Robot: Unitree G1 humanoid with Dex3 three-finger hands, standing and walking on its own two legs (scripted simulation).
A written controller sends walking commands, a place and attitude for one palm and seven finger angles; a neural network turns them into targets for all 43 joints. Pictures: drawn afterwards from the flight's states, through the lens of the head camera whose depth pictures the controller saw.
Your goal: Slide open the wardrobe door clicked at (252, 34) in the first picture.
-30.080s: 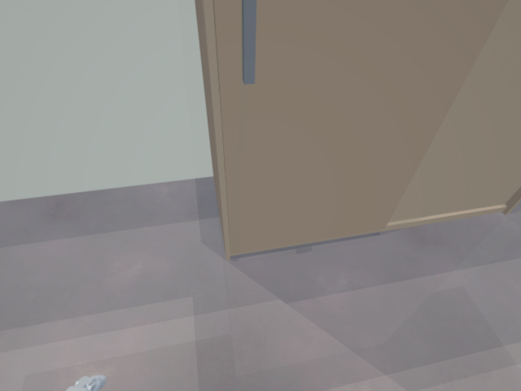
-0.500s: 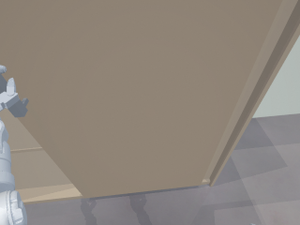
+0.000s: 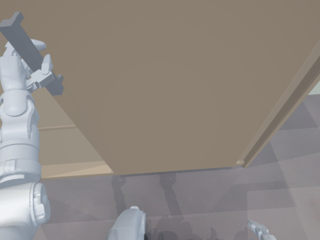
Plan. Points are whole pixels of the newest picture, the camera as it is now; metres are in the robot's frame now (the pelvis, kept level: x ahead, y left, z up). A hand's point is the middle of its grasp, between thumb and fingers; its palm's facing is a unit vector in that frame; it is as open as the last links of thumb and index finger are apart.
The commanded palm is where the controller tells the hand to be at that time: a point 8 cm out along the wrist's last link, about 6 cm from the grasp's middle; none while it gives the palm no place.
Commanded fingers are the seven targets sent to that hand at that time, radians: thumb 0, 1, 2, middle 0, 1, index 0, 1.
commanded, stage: stop walking and hold the door there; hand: left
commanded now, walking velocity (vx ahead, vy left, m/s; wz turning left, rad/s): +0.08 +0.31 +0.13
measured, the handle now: (39, 57) +0.48 +0.28 +0.19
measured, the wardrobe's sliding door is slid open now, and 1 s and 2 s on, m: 0.64 0.64 0.64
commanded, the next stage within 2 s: loosen the grip on the handle in 0.84 s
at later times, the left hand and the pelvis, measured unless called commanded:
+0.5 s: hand (48, 75) +0.43 +0.26 +0.18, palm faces +0.23 -0.96 -0.17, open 6.3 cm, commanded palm +0.40 +0.29 +0.15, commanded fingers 0.00 0.90 0.90 -0.45 -1.40 -0.45 -1.40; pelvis -0.01 +0.07 -0.02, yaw +4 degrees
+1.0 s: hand (47, 72) +0.44 +0.26 +0.18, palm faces +0.20 -0.97 -0.15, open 6.5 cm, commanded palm +0.40 +0.31 +0.17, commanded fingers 0.00 0.42 0.67 -0.45 -1.40 -0.45 -1.40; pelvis -0.01 +0.07 -0.01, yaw +4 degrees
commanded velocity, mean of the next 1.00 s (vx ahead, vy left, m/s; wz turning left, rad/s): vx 0.01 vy -0.09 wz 0.00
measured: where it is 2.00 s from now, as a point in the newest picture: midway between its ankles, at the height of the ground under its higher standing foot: outside the picture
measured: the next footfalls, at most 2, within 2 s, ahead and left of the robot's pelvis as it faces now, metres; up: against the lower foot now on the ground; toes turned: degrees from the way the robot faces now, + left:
left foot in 0.18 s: +0.08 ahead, +0.27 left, +0.00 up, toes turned +10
right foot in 0.36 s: +0.04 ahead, -0.03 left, +0.00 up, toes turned +1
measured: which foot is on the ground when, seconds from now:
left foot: up 0.00-0.16, down 0.18-0.40, up 0.42-0.58, down 0.60-1.00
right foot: down 0.00-0.16, up 0.18-0.34, down 0.36-1.00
